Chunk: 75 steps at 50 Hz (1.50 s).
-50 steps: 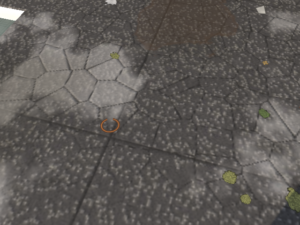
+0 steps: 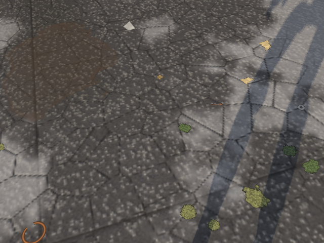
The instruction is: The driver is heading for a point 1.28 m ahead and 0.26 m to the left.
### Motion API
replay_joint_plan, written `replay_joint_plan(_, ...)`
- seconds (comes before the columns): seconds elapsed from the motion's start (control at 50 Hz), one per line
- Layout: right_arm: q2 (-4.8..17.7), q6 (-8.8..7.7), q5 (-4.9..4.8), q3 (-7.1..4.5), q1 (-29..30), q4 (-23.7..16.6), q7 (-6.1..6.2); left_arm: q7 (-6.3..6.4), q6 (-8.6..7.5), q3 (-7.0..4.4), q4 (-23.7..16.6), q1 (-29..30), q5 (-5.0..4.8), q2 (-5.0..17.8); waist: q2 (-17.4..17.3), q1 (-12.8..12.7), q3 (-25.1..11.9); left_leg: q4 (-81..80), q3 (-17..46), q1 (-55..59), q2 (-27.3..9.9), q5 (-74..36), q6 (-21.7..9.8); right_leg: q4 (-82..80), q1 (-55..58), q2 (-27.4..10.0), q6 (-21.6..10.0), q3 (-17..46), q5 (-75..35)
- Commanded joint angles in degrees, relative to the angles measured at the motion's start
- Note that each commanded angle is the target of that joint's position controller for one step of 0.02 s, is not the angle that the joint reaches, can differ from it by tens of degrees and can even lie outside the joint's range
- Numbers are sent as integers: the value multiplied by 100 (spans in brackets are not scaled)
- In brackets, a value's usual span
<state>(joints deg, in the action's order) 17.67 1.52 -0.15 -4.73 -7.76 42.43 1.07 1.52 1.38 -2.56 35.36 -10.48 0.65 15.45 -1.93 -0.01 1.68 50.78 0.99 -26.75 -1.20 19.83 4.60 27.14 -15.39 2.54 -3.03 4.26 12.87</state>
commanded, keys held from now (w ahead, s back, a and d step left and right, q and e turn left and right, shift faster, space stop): no key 1.00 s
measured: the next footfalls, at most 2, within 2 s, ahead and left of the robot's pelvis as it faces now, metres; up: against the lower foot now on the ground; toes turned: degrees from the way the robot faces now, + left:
left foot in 0.12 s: +0.04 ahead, +0.15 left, +0.00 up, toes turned -1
right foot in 1.66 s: +0.11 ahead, -0.10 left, +0.00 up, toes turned -2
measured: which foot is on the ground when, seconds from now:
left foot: up 0.00-0.10, down 0.12-1.00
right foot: down 0.00-1.00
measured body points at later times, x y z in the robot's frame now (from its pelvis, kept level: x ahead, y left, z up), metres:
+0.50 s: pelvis +0.01 +0.03 -0.01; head +0.01 +0.03 +0.44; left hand +0.13 +0.29 -0.12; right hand +0.14 -0.22 -0.12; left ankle +0.00 +0.15 -0.74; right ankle +0.01 -0.09 -0.74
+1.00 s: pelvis +0.01 +0.04 +0.00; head +0.02 +0.04 +0.45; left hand +0.09 +0.30 -0.14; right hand +0.09 -0.21 -0.14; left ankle +0.00 +0.15 -0.74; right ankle +0.01 -0.09 -0.74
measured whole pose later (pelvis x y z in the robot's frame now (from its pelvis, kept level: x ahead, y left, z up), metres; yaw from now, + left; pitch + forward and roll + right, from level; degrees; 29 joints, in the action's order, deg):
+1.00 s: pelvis +0.01 +0.04 +0.00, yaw -1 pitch -2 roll +0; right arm 13.3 -1.4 0.3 -0.8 -11.9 53.0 0.9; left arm 2.6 1.0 -3.2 53.0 -12.1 0.3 12.5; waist 0.0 0.2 2.3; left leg 28.2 -0.4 -10.4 0.9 16.1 -1.1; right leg 28.1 -11.4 1.4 1.0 5.9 14.8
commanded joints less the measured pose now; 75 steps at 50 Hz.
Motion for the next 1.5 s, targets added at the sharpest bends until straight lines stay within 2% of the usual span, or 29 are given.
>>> replay_joint_plan(0.02, 351, -97, -39, -21, 319, -462, -54, -25, -32, -248, -279, 19, 18, 919, 1096, -203, -567, -772, 9, 318, -57, 234, -30, -525, 614, -1419, -1074, 1261, -1844)
replay_joint_plan(0.06, 356, -119, -55, -15, 228, -435, -73, -66, -27, -208, -215, 85, -14, 849, 1049, -164, -498, -1365, -17, 632, -28, 152, -86, -439, 537, -1404, -1062, 1409, -1857)
replay_joint_plan(0.08, 293, -143, -46, 2, 97, -385, -87, -74, -27, -174, -186, 185, -51, 774, 972, -34, -485, -1979, -61, 934, -2, -244, -141, -337, 467, -1312, -971, 1392, -1851)
replay_joint_plan(0.1, 233, -181, 5, 31, -62, -324, -106, -75, -38, -137, -135, 200, -90, 685, 853, 105, -480, -2833, -67, 1419, -3, -1121, -227, -280, 314, -1183, -784, 1339, -1704)
replay_joint_plan(0.12, 366, -215, 97, 31, -156, -319, -100, -72, -84, -94, -84, 30, -39, 556, 628, 54, -613, -3014, 251, 1986, -282, -1943, -345, -217, 99, -990, -487, 1274, -1245)
replay_joint_plan(0.14, 809, -226, 162, -51, -202, -357, -66, -95, -149, -80, -74, -222, 82, 497, -150, -221, -764, -2697, 709, 2370, -862, -3221, -618, 180, -178, -556, -192, 870, -531)
replay_joint_plan(0.16, 688, -227, 131, -25, 50, -271, -91, -104, -180, -76, -22, -335, 84, 406, -794, -415, -771, -2678, 816, 1816, -957, -2504, -1000, 40, 78, -233, 73, 379, 134)
replay_joint_plan(0.18, 342, -249, 102, 58, 238, -372, -128, -94, -173, -99, 41, -78, 120, 582, -588, -226, -598, -2804, 758, 1513, -774, -1703, -985, -2, 281, -254, 210, 354, 61)
replay_joint_plan(0.2, 301, -273, 108, 72, 235, -352, -130, -86, -147, -140, 13, 170, 89, 643, -474, -113, -493, -2796, 609, 1441, -611, -1294, -821, 39, 256, -242, 200, 343, -104)
replay_joint_plan(0.26, 339, -373, 104, 101, 59, -291, -112, -69, -47, -136, 24, 217, 44, 513, -263, -40, -352, -2712, 413, 1339, -431, -1062, -612, 3, 272, -313, 80, 465, -503)
replay_joint_plan(0.38, 267, -343, 90, 163, -49, -250, -55, -55, -81, -148, 237, 74, 23, 392, 125, 22, -284, -2595, 322, 1402, -327, -959, -616, -49, 210, -330, 114, 492, -592)
replay_joint_plan(0.46, 229, -341, 82, 193, -75, -188, -53, -18, -93, -163, 370, -16, 18, 381, 235, 21, -263, -2584, 293, 1394, -279, -952, -623, -63, 266, -345, 160, 499, -670)
replay_joint_plan(0.72, 162, -358, 59, 240, -231, 245, -46, 88, -89, -184, 848, -168, -8, 357, 184, 4, -171, -2702, 239, 1319, -182, -920, -623, -98, 481, -360, 223, 460, -847)
replay_joint_plan(0.96, 182, -358, 41, 262, -401, 793, -5, 132, -90, -189, 1522, -197, -34, 318, 184, 19, -64, -2875, 240, 1370, -138, -931, -661, -231, 586, -331, 285, 360, -896)
replay_joint_plan(1.34, 147, -314, 27, 320, -679, 1387, 39, 160, -109, -96, 2436, -276, -57, 271, 171, 30, 47, -3024, 245, 1491, -81, -1016, -727, -404, 512, -307, 346, 202, -773)
replay_joint_plan(1.36, 119, -304, 28, 327, -778, 1455, 49, 162, -105, -73, 2513, -374, -59, 195, 116, 28, -81, -3112, 244, 1546, -53, -369, -750, -367, 547, -218, 340, 89, -282)
replay_joint_plan(1.38, 226, -281, -6, 289, -819, 1482, 70, 168, -103, -68, 2541, -378, -85, 175, -10, 58, 9, -3232, 352, 1504, -64, 634, -846, -143, 359, -48, 313, -106, 455)
replay_joint_plan(1.4, 430, -263, -49, 223, -871, 1481, 92, 165, -125, -72, 2508, -317, -111, 187, -276, 109, 159, -3446, 711, 1446, -267, 1682, -1050, 258, -9, 115, 280, -325, 1204)
replay_joint_plan(1.42, 591, -266, -82, 172, -1056, 1499, 108, 146, -187, -64, 2409, -151, -120, 192, -564, 205, 337, -3842, 1409, 1491, -758, 2561, -1344, 764, -537, 124, 249, -452, 1467)
replay_joint_plan(1.44, 775, -297, -100, 104, -1160, 1503, 119, 106, -284, -47, 2290, 25, -137, 169, -815, 259, 528, -4248, 2220, 1452, -1388, 2957, -1688, 1366, -903, -57, 212, -498, 1331)
replay_joint_plan(1.46, 830, -352, -86, 65, -1195, 1494, 127, 57, -376, -46, 2215, 172, -166, 175, -795, 289, 744, -4483, 2713, 1346, -1764, 2809, -1937, 1873, -1206, -313, 164, -351, 1289)
replay_joint_plan(1.48, 776, -416, -49, 61, -1188, 1466, 117, 11, -445, -67, 2187, 222, -195, 220, -692, 282, 818, -4539, 2860, 1517, -1914, 2434, -2030, 2312, -1588, -489, 123, -232, 1522)
replay_joint_plan(1.5, 697, -463, -59, 66, -1131, 1418, 97, -31, -501, -81, 2188, 178, -218, 240, -556, 221, 773, -4498, 2752, 1765, -1909, 2069, -1991, 2424, -1839, -628, 76, -182, 1648)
